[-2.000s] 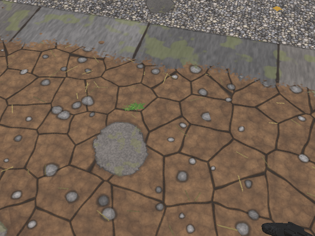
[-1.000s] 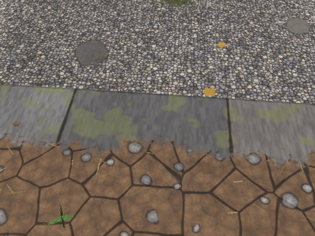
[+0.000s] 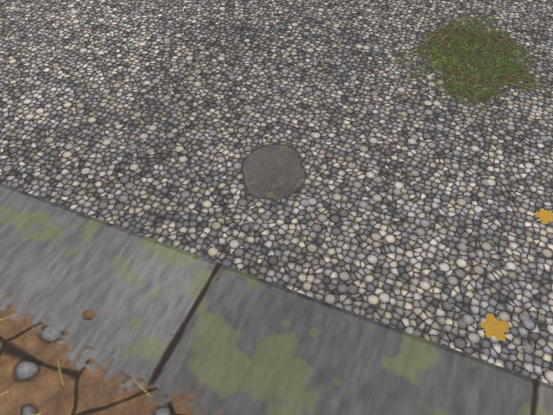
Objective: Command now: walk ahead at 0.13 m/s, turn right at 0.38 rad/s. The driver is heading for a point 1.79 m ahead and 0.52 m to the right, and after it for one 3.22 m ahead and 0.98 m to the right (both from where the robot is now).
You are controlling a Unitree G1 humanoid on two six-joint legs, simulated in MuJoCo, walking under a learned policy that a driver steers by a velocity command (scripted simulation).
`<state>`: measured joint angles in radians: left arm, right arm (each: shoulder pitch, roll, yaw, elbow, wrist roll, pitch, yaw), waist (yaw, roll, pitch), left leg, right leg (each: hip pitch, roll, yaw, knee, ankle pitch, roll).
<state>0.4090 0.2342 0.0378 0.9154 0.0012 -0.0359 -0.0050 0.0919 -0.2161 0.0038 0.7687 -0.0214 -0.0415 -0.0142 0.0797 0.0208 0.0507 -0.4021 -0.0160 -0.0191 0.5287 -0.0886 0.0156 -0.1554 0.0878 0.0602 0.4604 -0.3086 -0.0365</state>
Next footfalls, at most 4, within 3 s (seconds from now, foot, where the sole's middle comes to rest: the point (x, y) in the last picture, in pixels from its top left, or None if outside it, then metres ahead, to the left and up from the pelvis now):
0.46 right None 0.01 -0.10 -0.77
0.92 left None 0.07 0.07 -0.77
1.32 right None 0.13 -0.21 -0.77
1.86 left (394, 404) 0.51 -0.21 -0.77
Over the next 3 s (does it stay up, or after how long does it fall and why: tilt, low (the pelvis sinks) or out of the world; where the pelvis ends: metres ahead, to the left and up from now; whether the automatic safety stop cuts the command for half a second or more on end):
stays up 0.83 -0.60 -0.19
